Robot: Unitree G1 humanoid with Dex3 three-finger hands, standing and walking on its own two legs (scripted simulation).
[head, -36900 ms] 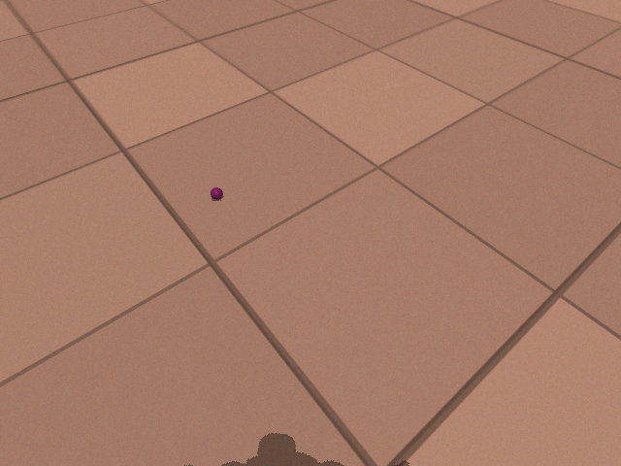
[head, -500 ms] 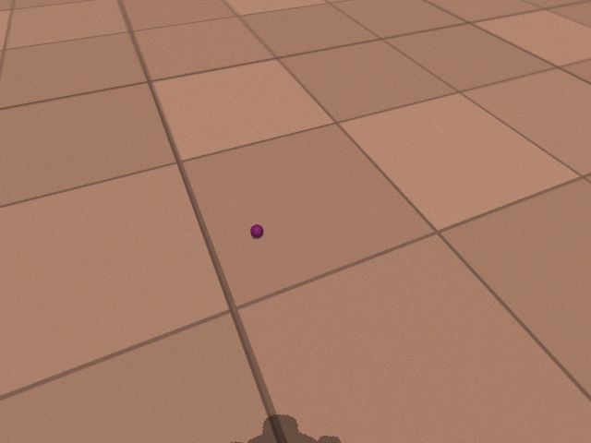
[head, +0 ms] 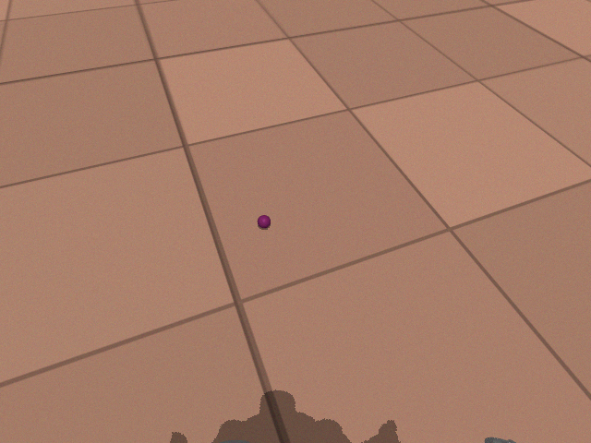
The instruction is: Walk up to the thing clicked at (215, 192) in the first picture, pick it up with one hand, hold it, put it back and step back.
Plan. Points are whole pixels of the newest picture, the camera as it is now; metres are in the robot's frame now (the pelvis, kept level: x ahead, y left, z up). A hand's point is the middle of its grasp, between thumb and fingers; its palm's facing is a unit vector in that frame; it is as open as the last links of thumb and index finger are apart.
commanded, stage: step back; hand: left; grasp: from above
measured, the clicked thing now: (264, 221) +1.03 +0.14 -0.73
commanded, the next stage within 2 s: stand in 0.20 s
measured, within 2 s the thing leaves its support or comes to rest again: neither
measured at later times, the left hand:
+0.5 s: hand out of the picture +0.12 +0.24 -0.14, palm faces -0.04 -0.94 -0.34, open 7.3 cm
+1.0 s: hand out of the picture +0.09 +0.24 -0.14, palm faces -0.05 -0.94 -0.34, open 7.3 cm
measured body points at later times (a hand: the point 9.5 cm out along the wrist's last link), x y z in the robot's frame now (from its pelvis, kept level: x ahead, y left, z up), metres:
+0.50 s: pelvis +0.01 +0.00 +0.02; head +0.03 +0.00 +0.47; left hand +0.12 +0.29 -0.11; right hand +0.11 -0.30 -0.11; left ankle +0.04 +0.13 -0.73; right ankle -0.01 -0.13 -0.73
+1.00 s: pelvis +0.01 -0.01 +0.02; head +0.01 -0.01 +0.47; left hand +0.09 +0.29 -0.11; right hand +0.08 -0.31 -0.11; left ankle +0.04 +0.13 -0.73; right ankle -0.01 -0.13 -0.73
